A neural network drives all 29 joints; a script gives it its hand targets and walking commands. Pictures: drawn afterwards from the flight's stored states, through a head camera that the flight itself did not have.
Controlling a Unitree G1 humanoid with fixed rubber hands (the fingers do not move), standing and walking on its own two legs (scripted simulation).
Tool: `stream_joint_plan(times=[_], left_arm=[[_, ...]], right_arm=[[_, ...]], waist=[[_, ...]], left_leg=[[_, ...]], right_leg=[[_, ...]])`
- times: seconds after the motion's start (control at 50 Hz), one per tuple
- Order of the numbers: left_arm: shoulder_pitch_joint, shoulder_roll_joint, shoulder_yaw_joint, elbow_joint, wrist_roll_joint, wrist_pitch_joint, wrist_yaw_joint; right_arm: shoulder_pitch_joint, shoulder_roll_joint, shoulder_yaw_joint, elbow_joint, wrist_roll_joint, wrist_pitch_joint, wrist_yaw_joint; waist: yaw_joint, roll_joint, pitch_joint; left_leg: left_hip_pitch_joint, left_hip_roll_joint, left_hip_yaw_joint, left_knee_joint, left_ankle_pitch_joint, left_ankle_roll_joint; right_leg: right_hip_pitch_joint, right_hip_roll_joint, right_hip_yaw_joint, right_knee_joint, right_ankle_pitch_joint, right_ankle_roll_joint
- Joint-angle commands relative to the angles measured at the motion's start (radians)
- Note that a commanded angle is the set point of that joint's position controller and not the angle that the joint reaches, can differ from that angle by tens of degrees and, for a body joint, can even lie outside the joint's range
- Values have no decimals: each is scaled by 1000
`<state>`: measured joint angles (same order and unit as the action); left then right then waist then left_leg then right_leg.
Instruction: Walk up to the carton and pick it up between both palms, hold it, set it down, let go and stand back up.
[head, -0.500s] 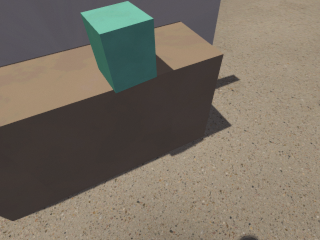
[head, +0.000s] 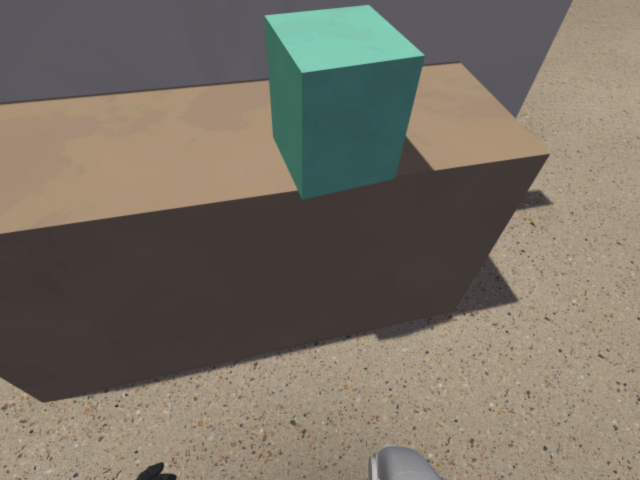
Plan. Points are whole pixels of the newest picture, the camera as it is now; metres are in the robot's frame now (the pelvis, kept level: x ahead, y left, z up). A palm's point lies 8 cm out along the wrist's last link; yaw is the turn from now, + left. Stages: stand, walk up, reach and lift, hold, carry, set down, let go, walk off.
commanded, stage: walk up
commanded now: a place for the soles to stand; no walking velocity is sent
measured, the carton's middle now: (335, 103) +0.73 -0.02 +0.08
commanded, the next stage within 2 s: none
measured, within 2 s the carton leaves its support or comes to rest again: neither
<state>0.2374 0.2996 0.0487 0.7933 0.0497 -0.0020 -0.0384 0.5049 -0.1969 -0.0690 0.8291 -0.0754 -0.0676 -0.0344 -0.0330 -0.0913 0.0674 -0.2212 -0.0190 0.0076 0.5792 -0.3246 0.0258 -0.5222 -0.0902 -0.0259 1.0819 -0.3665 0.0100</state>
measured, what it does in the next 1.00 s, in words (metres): walks ahead, turning left: right foot, then left foot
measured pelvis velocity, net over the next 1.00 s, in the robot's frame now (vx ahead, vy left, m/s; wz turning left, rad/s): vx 0.31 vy -0.13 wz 0.31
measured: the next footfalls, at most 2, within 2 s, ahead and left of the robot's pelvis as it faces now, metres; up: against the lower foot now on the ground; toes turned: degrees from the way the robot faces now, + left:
right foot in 0.20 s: +0.22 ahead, -0.18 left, +0.00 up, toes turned +1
left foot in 0.50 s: +0.30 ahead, +0.06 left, +0.00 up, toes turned +12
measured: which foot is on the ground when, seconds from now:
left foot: down 0.00-0.20, up 0.22-0.48, down 0.50-0.84, up 0.86-1.00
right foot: up 0.00-0.18, down 0.20-0.52, up 0.54-0.80, down 0.82-1.00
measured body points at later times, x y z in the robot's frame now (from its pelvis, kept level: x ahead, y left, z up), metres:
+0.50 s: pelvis +0.19 -0.06 -0.01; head +0.20 -0.05 +0.44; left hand +0.15 +0.22 -0.13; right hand +0.38 -0.28 -0.09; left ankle +0.25 +0.05 -0.72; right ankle +0.19 -0.18 -0.73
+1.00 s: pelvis +0.31 -0.13 -0.01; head +0.34 -0.13 +0.44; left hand +0.37 +0.16 -0.10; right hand +0.49 -0.36 -0.12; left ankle +0.26 -0.01 -0.69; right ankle +0.40 -0.23 -0.73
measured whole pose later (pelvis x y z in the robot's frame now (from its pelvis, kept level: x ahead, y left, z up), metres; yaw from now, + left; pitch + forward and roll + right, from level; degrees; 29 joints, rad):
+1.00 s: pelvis +0.31 -0.13 -0.01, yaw +18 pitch -2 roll +0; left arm 0.23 0.27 -0.01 0.60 0.02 0.01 0.01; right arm 0.33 -0.31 -0.04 0.60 -0.02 0.03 -0.03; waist 0.01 0.03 0.10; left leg -0.39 -0.01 -0.04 0.99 -0.58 -0.04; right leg -0.36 -0.09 -0.10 0.71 -0.30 0.00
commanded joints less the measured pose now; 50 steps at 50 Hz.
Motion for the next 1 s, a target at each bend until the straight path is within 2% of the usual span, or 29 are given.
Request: stream_joint_plan(times=[0.0, 0.1, 0.14, 0.16, 0.18, 0.2, 0.22, 0.24, 0.26, 0.32, 0.38, 0.42, 0.46, 0.48, 0.5, 0.52, 0.54, 0.56, 0.62, 0.7, 0.74, 0.78, 0.8, 0.82, 0.84, 0.86, 0.88, 0.94, 0.98], left_arm=[[7, 17, -3, -114, -6, -9, -16], [-27, 29, 12, -212, -4, -25, -19], [76, 41, 30, -211, 1, -38, -13], [193, 70, 45, -185, 8, -47, -5], [302, 129, 65, -165, 21, -58, 5], [325, 240, 84, -193, 10, -58, 17], [251, 245, 74, -191, -9, -47, 27], [196, 201, 50, -195, -18, -45, 37], [168, 170, 38, -195, -12, -45, 40], [108, 118, 15, -181, 0, -51, 38], [140, 144, 15, -166, 0, -55, 29], [128, 160, 14, -168, -7, -41, 20], [137, 136, -1, -182, -17, -23, 9], [155, 111, -11, -193, -13, -15, 7], [146, 77, -25, -226, -1, -9, 3], [125, 89, -19, -275, 11, 14, 0], [118, 147, 0, -274, 18, 39, 0], [120, 147, 2, -263, 22, 51, -4], [227, 132, 2, -216, 14, 37, -8], [186, 66, -15, -221, -7, 24, -5], [187, 60, -18, -209, -16, 9, 4], [218, 75, -6, -194, -14, -5, 17], [225, 103, 2, -201, -10, -10, 24], [236, 171, 14, -217, -1, -15, 31], [180, 239, 21, -250, -24, -9, 38], [114, 248, 24, -256, -36, 3, 47], [89, 212, 13, -254, -37, 5, 54], [46, 177, -6, -240, -27, 7, 58], [55, 174, -6, -237, -23, 5, 55]], right_arm=[[64, -186, -36, -80, 0, -22, 4], [26, -246, -47, -151, 9, -8, 14], [-29, -242, -45, -179, 13, 0, 20], [-37, -208, -32, -196, 14, 3, 23], [5, -143, -10, -224, 22, 4, 27], [37, -83, 6, -282, 44, 9, 27], [27, -127, -7, -292, 23, 25, 14], [-15, -157, -11, -282, 25, 37, 17], [-34, -157, -14, -275, 31, 43, 23], [-23, -126, -13, -266, 37, 41, 45], [-88, -97, -3, -304, 38, 25, 51], [-109, -94, -4, -308, 41, 15, 48], [-46, -129, -21, -297, 31, 5, 35], [6, -169, -37, -287, 23, 3, 26], [94, -238, -60, -288, 17, -2, 14], [124, -339, -76, -298, 22, 5, -6], [96, -323, -70, -284, 24, 15, -29], [37, -300, -58, -293, 24, 14, -39], [-82, -227, -32, -302, 15, 0, -26], [-141, -221, -14, -295, 23, -7, -3], [-159, -246, -11, -297, 31, 9, 8], [-145, -260, -8, -297, 46, 28, 19], [-140, -244, 6, -302, 55, 39, 23], [-91, -181, 25, -322, 64, 42, 24], [-41, -153, 36, -326, 76, 63, 10], [-50, -177, 21, -318, 59, 85, -6], [-80, -197, 11, -307, 48, 98, -8], [-74, -193, 3, -287, 53, 90, 4], [-111, -173, 7, -286, 57, 83, 18]], waist=[[2, 213, 46], [-1, 218, 66], [61, 229, 39], [118, 139, 6], [158, -4, -94], [155, -254, -148], [122, -105, -76], [101, -7, 6], [85, 33, 56], [44, -36, 34], [68, -71, 11], [58, -68, -9], [22, 3, -18], [-4, 57, -29], [-61, 218, -68], [-78, 255, -54], [-58, 143, 25], [-34, 126, 77], [48, 186, 42], [54, 259, 18], [49, 284, -39], [70, 219, -97], [85, 184, -106], [88, 51, -160], [63, -108, -183], [67, -84, -107], [69, -29, -43], [53, -94, -39], [66, -108, -54]], left_leg=[[-7, 242, -292, -264, 121, 211], [-61, 242, -273, -229, 15, 186], [-151, 202, -230, -109, 38, 147], [-224, 151, -185, 57, 92, 121], [-306, 66, -106, 352, 65, 68], [-483, -62, -24, 668, -297, -1], [-526, -6, -118, 788, -272, -8], [-539, 32, -130, 839, -183, -12], [-516, 64, -112, 818, -133, -12], [-359, 87, -77, 523, -92, -36], [-246, 66, -22, 262, -107, -20], [-119, 30, 32, 134, -6, 0], [111, -18, 56, 41, 110, 23], [226, -14, 1, 36, 52, 46], [309, 193, -317, -82, -197, 104], [246, 442, -821, -313, -525, 227], [144, 464, -847, -354, -591, 280], [93, 435, -771, -334, -492, 275], [2, 307, -442, -285, -145, 212], [-120, 205, -185, -171, 401, 189], [-144, 167, -113, -52, 563, 160], [-211, 127, -107, 76, 489, 106], [-235, 85, -118, 144, 368, 62], [-279, 43, -107, 281, 144, -5], [-251, -40, -46, 453, -250, -54], [-271, -15, -85, 578, -356, -63], [-298, 9, -112, 629, -323, -66], [-245, 45, -83, 455, -277, -68], [-192, 33, -35, 283, -253, -57]], right_leg=[[-49, -35, 26, -175, 73, 6], [98, 11, -4, -360, 143, -11], [309, 41, -36, -450, 150, -30], [467, 83, -66, -478, 148, -46], [636, 0, 58, -506, 59, -82], [646, -305, 597, -757, -168, -203], [530, -372, 774, -877, -290, -284], [454, -367, 703, -866, -282, -293], [371, -328, 527, -815, -135, -297], [266, -218, 220, -785, 156, -260], [279, -193, 106, -732, 294, -255], [223, -187, 54, -702, 190, -241], [65, -149, 5, -583, 25, -191], [-34, -115, -27, -490, -121, -150], [-147, -42, -101, -208, -213, -84], [-264, 45, -60, 39, -296, -34], [-270, -15, 49, 162, -216, -15], [-287, -29, 68, 215, -123, -5], [-151, -59, 88, 128, -13, 27], [61, -34, 22, -142, 16, 25], [209, 17, -44, -279, 90, 21], [388, 88, -111, -446, 258, 4], [442, 71, -80, -521, 327, -10], [507, -96, 101, -532, 468, -72], [387, -315, 379, -658, 439, -217], [276, -359, 455, -725, 288, -299], [239, -352, 435, -728, 225, -305], [251, -259, 248, -678, 275, -237], [284, -226, 196, -641, 371, -210]])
